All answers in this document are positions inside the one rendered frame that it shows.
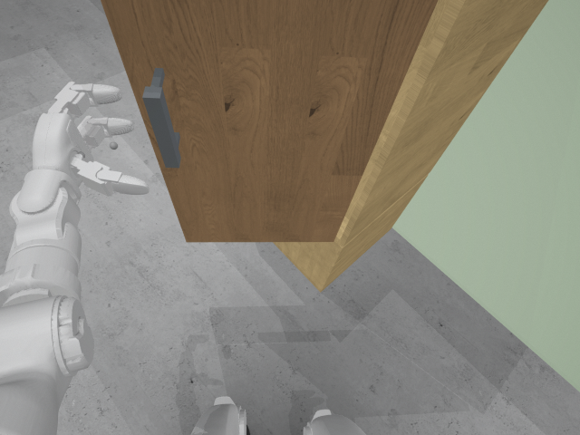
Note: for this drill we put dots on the cupboard door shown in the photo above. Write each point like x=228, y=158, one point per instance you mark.
x=278, y=104

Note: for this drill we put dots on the right robot shin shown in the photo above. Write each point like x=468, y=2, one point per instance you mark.
x=321, y=413

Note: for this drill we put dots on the robot left thigh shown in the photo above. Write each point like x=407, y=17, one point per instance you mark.
x=222, y=419

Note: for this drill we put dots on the robot left hand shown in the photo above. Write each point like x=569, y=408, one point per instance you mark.
x=57, y=140

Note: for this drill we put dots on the robot left upper arm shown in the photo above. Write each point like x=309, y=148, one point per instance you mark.
x=43, y=344

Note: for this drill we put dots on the handle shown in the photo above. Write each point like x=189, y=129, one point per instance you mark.
x=157, y=109

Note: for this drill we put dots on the robot left forearm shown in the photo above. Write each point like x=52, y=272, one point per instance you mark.
x=45, y=256

